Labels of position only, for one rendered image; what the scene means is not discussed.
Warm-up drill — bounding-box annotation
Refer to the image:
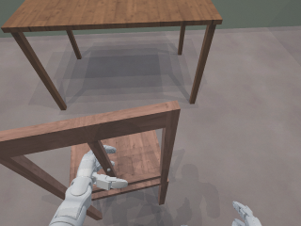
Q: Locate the table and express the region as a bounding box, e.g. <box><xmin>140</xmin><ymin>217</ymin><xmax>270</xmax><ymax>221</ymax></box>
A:
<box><xmin>1</xmin><ymin>0</ymin><xmax>223</xmax><ymax>111</ymax></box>

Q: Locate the chair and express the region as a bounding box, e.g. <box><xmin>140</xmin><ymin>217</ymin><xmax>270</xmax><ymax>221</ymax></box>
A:
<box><xmin>0</xmin><ymin>100</ymin><xmax>181</xmax><ymax>220</ymax></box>

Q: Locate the robot left hand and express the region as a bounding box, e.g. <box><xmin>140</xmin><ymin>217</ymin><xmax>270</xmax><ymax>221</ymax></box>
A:
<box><xmin>76</xmin><ymin>145</ymin><xmax>128</xmax><ymax>190</ymax></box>

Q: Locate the left robot forearm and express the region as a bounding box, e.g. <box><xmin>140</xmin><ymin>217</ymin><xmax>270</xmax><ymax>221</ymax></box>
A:
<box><xmin>49</xmin><ymin>176</ymin><xmax>93</xmax><ymax>226</ymax></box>

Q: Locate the robot right hand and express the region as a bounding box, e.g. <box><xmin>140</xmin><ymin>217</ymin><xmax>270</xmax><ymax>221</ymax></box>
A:
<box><xmin>231</xmin><ymin>201</ymin><xmax>261</xmax><ymax>226</ymax></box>

